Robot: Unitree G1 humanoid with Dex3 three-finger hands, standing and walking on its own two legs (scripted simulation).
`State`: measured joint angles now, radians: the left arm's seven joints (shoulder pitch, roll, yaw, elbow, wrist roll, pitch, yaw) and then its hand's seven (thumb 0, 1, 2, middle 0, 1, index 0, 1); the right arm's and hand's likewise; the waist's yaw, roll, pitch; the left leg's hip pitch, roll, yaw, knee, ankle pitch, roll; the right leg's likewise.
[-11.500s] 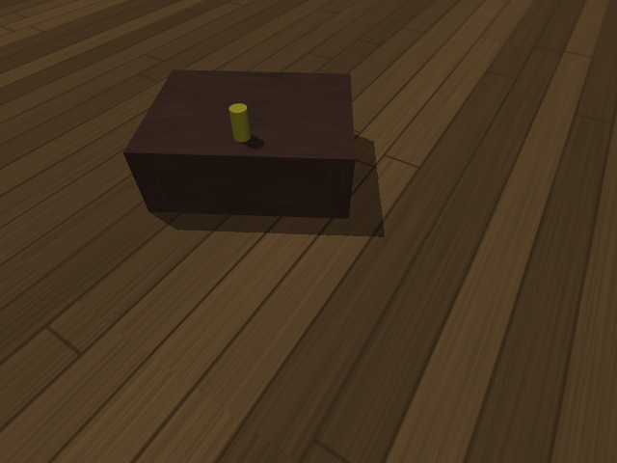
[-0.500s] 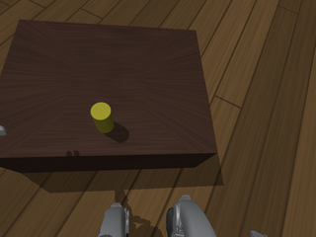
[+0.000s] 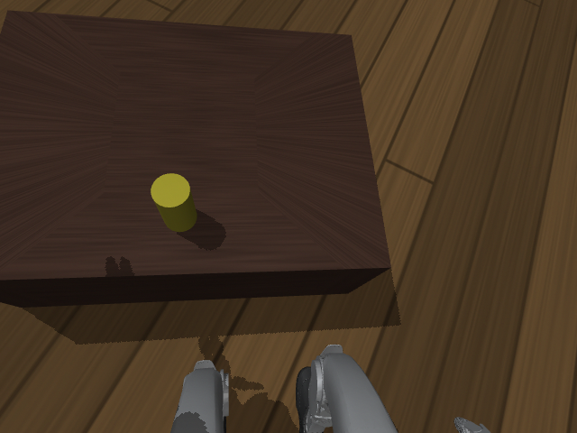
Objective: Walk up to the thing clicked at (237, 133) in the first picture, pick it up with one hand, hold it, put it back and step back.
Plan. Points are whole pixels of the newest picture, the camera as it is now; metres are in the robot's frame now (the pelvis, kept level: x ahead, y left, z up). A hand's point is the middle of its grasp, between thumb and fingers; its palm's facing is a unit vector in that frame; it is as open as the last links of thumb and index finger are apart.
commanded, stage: go down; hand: left
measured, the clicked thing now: (176, 204) +0.52 +0.17 -0.26
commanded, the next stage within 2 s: none
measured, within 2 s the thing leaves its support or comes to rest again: neither
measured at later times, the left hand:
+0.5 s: hand out of the picture +0.44 +0.39 +0.04, palm faces +0.17 -0.98 -0.06, open 17.1 cm
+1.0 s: hand out of the picture +0.44 +0.38 +0.04, palm faces +0.16 -0.99 -0.04, open 17.1 cm
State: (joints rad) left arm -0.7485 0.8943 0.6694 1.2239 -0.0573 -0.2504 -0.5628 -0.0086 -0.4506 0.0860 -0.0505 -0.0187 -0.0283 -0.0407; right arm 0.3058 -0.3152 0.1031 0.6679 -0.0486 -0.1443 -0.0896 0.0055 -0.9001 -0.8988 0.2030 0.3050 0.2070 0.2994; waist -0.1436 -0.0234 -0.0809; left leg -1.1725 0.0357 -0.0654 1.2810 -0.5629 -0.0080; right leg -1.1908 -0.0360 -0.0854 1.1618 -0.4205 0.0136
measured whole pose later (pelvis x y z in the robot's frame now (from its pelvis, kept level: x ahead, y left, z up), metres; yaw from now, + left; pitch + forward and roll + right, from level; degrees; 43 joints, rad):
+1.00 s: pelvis -0.01 +0.01 -0.01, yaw -1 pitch +27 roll -5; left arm -0.78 0.92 0.71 1.19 -0.10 -0.26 -0.60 -0.01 -0.44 0.10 -0.04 -0.04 -0.02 -0.05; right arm 0.31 -0.31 0.13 0.65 -0.04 -0.14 -0.09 0.01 -0.90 -0.90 0.20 0.31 0.21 0.30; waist -0.15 -0.02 -0.09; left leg -1.23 0.03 -0.07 1.32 -0.57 0.00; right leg -1.23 -0.04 -0.08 1.18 -0.42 0.03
